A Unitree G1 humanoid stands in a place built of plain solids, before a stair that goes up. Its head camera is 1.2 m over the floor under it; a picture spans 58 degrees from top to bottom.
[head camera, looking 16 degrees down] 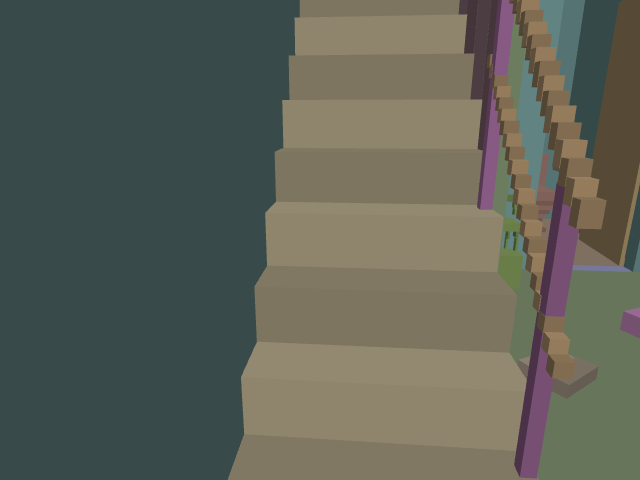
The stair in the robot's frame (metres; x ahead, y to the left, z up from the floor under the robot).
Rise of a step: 0.21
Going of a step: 0.22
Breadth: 0.88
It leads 5 degrees to the right of straight ahead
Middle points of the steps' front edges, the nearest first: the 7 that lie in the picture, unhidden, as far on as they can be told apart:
1.13 -0.19 0.42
1.35 -0.21 0.64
1.57 -0.23 0.85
1.79 -0.25 1.06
2.01 -0.27 1.27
2.23 -0.29 1.48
2.45 -0.30 1.69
